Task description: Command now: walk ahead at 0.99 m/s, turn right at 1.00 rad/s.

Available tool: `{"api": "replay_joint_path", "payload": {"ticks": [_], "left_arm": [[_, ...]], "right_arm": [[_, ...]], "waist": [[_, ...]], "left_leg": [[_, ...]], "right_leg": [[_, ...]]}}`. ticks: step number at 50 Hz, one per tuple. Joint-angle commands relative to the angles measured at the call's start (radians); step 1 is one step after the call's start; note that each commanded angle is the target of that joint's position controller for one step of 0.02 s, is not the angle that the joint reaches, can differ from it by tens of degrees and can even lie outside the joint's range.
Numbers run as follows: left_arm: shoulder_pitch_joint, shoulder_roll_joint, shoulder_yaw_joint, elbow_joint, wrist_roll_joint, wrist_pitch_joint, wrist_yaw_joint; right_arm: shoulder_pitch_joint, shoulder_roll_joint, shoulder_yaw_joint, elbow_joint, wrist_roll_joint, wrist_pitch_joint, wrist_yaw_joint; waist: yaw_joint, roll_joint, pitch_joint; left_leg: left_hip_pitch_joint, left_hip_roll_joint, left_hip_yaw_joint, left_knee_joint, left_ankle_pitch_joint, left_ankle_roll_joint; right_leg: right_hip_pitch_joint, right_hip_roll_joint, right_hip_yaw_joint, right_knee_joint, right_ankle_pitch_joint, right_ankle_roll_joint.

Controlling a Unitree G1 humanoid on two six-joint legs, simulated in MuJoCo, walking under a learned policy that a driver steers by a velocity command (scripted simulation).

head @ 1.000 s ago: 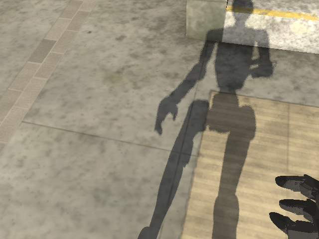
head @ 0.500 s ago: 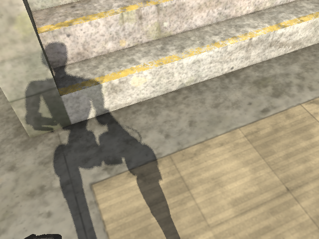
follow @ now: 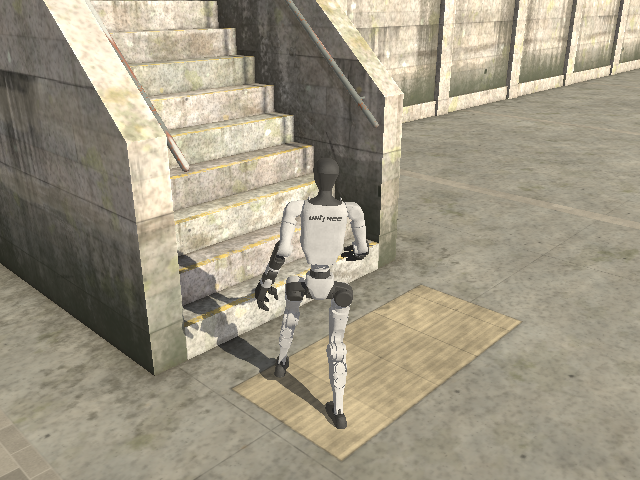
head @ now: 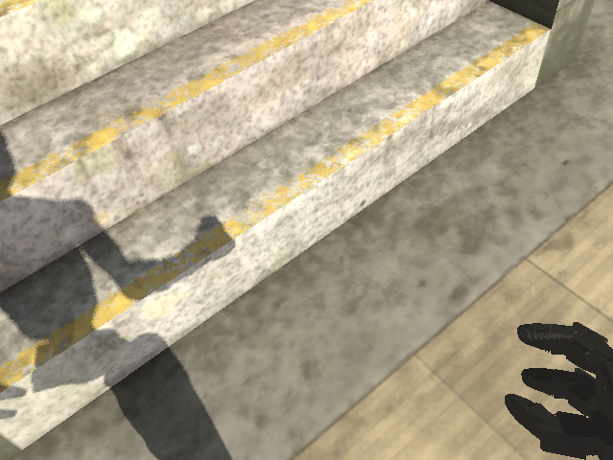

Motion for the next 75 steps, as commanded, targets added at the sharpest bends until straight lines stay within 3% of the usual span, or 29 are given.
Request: {"api": "replay_joint_path", "payload": {"ticks": [1,4,5,6,9,13,17,23,26,27,28,29,30,32,35,38,45,48,49,50,52,54,58,65,70,72,73,74,75], "left_arm": [[-0.036,0.171,0.056,-0.038,-0.011,-0.003,0.016],[-0.121,0.125,0.031,-0.080,0.056,0.010,-0.007],[0.090,-0.022,-0.013,-0.131,-0.005,-0.004,-0.016],[0.059,0.071,-0.018,-0.112,-0.045,0.000,-0.007],[-0.244,0.161,0.007,-0.151,0.021,0.006,-0.011],[-0.259,0.076,-0.005,-0.190,-0.013,0.049,-0.027],[-0.315,0.083,-0.014,-0.224,0.004,0.047,-0.046],[-0.459,0.137,0.005,-0.262,0.006,0.022,-0.086],[-0.086,0.272,0.078,-0.182,-0.014,0.042,-0.078],[0.153,0.327,0.112,-0.099,-0.011,0.055,-0.062],[0.115,0.374,0.109,-0.081,-0.009,0.059,-0.050],[0.017,0.368,0.085,-0.161,0.022,0.025,-0.056],[0.031,0.282,0.078,-0.172,0.023,0.005,-0.056],[-0.068,0.232,0.058,-0.153,0.033,-0.035,-0.063],[-0.174,0.181,0.038,-0.152,0.027,-0.034,-0.039],[-0.135,0.162,0.031,-0.121,0.013,-0.026,-0.004],[-0.028,0.161,0.048,-0.028,-0.008,-0.010,0.013],[-0.049,0.176,0.049,-0.009,0.043,0.012,0.001],[-0.093,0.128,0.026,-0.040,0.072,0.009,-0.010],[0.171,-0.016,-0.013,-0.042,-0.002,-0.007,-0.022],[-0.061,0.145,-0.006,-0.044,-0.022,-0.007,-0.012],[-0.267,0.131,-0.010,-0.101,0.016,-0.031,-0.014],[-0.265,0.061,-0.026,-0.112,0.000,-0.019,-0.025],[-0.543,0.062,-0.055,-0.209,0.031,-0.042,-0.065],[-0.537,0.150,-0.012,-0.234,0.018,-0.037,-0.074],[-0.184,0.235,0.041,-0.144,0.006,-0.011,-0.053],[0.044,0.303,0.065,-0.072,0.005,0.006,-0.040],[0.043,0.365,0.066,-0.052,0.013,-0.003,-0.053],[0.064,0.253,0.052,-0.038,0.017,-0.012,-0.050]], "right_arm": [[-0.063,-0.132,-0.055,-0.080,0.027,-0.017,-0.001],[0.497,-0.221,-0.104,0.002,0.029,-0.001,-0.027],[0.530,-0.316,-0.111,0.045,-0.027,-0.002,-0.004],[0.482,-0.229,-0.101,0.026,-0.026,0.000,0.008],[0.387,-0.132,-0.078,0.068,-0.039,0.034,-0.013],[0.331,-0.047,-0.052,0.148,-0.008,0.021,-0.004],[0.277,-0.124,-0.069,0.168,-0.020,0.016,-0.011],[0.380,-0.246,-0.085,0.218,-0.023,0.035,-0.020],[0.317,-0.312,-0.101,0.188,-0.013,0.066,-0.028],[0.256,-0.276,-0.091,0.164,0.000,0.056,-0.032],[0.279,-0.080,-0.032,0.127,-0.034,0.019,-0.023],[0.398,-0.069,-0.008,0.042,0.011,-0.032,-0.009],[0.231,-0.176,-0.023,0.030,0.029,-0.060,-0.009],[0.184,-0.143,-0.019,0.036,0.016,-0.055,-0.020],[0.232,-0.142,-0.031,0.058,-0.020,-0.010,-0.010],[0.047,-0.083,-0.011,-0.007,-0.043,0.000,-0.008],[-0.101,-0.112,-0.041,-0.071,0.016,-0.013,0.005],[0.222,-0.189,-0.095,-0.012,0.023,-0.012,-0.006],[0.484,-0.210,-0.095,0.031,0.017,0.001,-0.017],[0.545,-0.298,-0.108,0.105,-0.017,0.002,0.010],[0.465,-0.120,-0.077,0.091,-0.015,0.012,0.010],[0.421,-0.133,-0.076,0.129,-0.036,0.022,0.013],[0.401,-0.028,-0.035,0.196,-0.011,0.009,0.028],[0.502,-0.143,-0.047,0.264,0.014,0.003,0.002],[0.562,-0.208,-0.045,0.307,-0.001,0.037,-0.006],[0.519,-0.222,-0.043,0.306,-0.022,0.064,-0.025],[0.508,-0.170,-0.027,0.259,-0.050,0.061,-0.041],[0.646,0.018,0.025,0.224,-0.031,0.022,-0.015],[0.522,-0.120,-0.004,0.215,0.010,-0.014,-0.015]], "waist": [[-0.054,-0.158,0.023],[-0.346,-0.151,-0.365],[-0.186,0.428,-0.556],[-0.210,0.438,-0.477],[-0.235,-0.006,-0.101],[-0.148,0.050,0.011],[-0.112,0.013,0.092],[-0.127,-0.004,0.083],[0.103,0.114,-0.127],[0.204,0.008,-0.187],[0.065,-0.377,-0.127],[-0.057,-0.409,-0.414],[0.023,-0.180,-0.336],[-0.097,0.061,-0.097],[-0.187,-0.004,0.013],[-0.126,-0.015,0.089],[-0.027,-0.132,0.057],[-0.215,-0.177,-0.144],[-0.331,-0.152,-0.327],[-0.173,0.454,-0.519],[-0.252,0.200,-0.242],[-0.232,-0.056,-0.059],[-0.131,0.019,0.002],[-0.175,-0.024,0.126],[-0.111,0.108,0.005],[0.089,0.151,-0.175],[0.138,0.000,-0.287],[-0.041,-0.362,-0.450],[0.033,-0.282,-0.421]], "left_leg": [[0.309,-0.053,0.049,-0.074,-0.018,0.007],[0.971,0.088,-0.026,0.121,-0.312,0.091],[1.271,0.368,-0.679,-0.166,-0.756,0.265],[1.216,0.388,-0.850,-0.270,-1.076,0.268],[0.796,0.253,-0.323,-0.265,-0.524,0.202],[0.612,0.221,-0.051,-0.334,-0.307,0.202],[0.528,0.205,0.175,-0.426,-0.159,0.199],[0.670,0.164,0.405,-0.364,0.578,0.135],[0.637,0.201,0.398,0.160,1.109,0.142],[0.392,0.124,0.386,0.534,0.695,0.105],[0.062,-0.098,0.328,0.987,-0.586,0.070],[-0.196,-0.132,0.049,1.139,-0.660,0.087],[-0.225,-0.073,0.001,1.032,-0.531,0.126],[-0.122,-0.004,-0.003,0.817,-0.432,0.124],[0.036,0.034,0.007,0.623,-0.387,0.060],[0.106,0.002,0.091,0.334,-0.207,0.010],[0.290,-0.044,0.062,-0.062,0.070,0.007],[0.564,-0.055,0.132,-0.004,-0.093,0.079],[0.926,0.059,0.012,0.139,-0.241,0.122],[1.226,0.319,-0.648,-0.142,-0.712,0.325],[1.030,0.297,-0.667,-0.284,-0.902,0.285],[0.766,0.202,-0.405,-0.287,-0.545,0.275],[0.614,0.162,-0.223,-0.352,-0.383,0.292],[0.481,0.148,0.049,-0.550,-0.143,0.264],[0.759,0.187,0.200,-0.339,0.651,0.204],[0.642,0.170,0.270,0.104,0.939,0.151],[0.350,0.113,0.255,0.500,0.476,0.119],[-0.003,-0.071,0.138,0.812,-0.529,0.084],[-0.094,-0.058,0.028,0.882,-0.511,0.124]], "right_leg": [[-0.216,-0.154,0.192,-0.059,0.239,-0.081],[-0.362,-0.110,0.104,0.594,0.498,0.013],[-0.695,0.018,0.005,0.975,-0.158,0.052],[-0.837,-0.105,-0.044,1.084,-0.063,0.052],[-0.815,-0.207,-0.151,1.004,0.072,0.052],[-0.800,-0.303,-0.157,0.907,0.070,0.035],[-0.819,-0.311,-0.194,0.751,0.294,0.062],[-0.569,-0.149,-0.427,0.400,0.446,-0.011],[-0.119,-0.044,-0.453,0.401,0.260,-0.082],[0.240,-0.082,-0.329,0.246,0.363,-0.137],[0.371,-0.179,-0.057,0.225,0.466,-0.196],[0.547,-0.381,0.568,-0.019,-0.070,-0.421],[0.445,-0.386,0.647,-0.177,-0.237,-0.340],[0.083,-0.338,0.508,-0.207,-0.104,-0.263],[-0.218,-0.211,0.272,-0.220,0.083,-0.240],[-0.397,-0.129,0.121,-0.235,0.238,-0.208],[-0.251,-0.155,0.164,-0.114,0.180,-0.097],[-0.097,-0.168,0.109,0.241,0.755,-0.041],[-0.301,-0.151,0.082,0.583,0.674,-0.014],[-0.626,0.018,-0.003,0.973,-0.085,0.046],[-0.806,-0.113,-0.091,1.059,0.030,0.038],[-0.772,-0.154,-0.122,0.958,0.070,0.032],[-0.729,-0.231,-0.127,0.765,0.070,0.021],[-0.621,-0.227,-0.249,0.303,0.521,0.065],[-0.450,-0.089,-0.371,0.196,0.391,0.004],[-0.021,-0.036,-0.393,0.195,0.353,-0.053],[0.328,-0.183,-0.124,0.223,0.225,-0.090],[0.558,-0.405,0.489,0.005,-0.261,-0.264],[0.527,-0.390,0.646,-0.172,-0.327,-0.232]]}}
Velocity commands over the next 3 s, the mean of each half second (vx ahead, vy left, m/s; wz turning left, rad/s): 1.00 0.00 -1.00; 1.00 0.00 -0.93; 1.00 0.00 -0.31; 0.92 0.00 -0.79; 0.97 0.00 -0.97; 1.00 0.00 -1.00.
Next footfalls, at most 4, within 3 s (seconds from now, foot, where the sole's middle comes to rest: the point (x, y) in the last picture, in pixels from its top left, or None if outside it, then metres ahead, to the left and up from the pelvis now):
0.08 left None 0.29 0.18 -0.77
0.54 right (466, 403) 0.60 -0.18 -0.77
0.98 left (519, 246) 1.04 -0.34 -0.77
1.44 right None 1.02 -0.86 -0.77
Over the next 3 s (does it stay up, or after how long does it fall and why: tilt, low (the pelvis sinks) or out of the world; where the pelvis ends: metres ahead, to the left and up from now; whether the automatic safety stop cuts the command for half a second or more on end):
stays up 0.86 -1.91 0.00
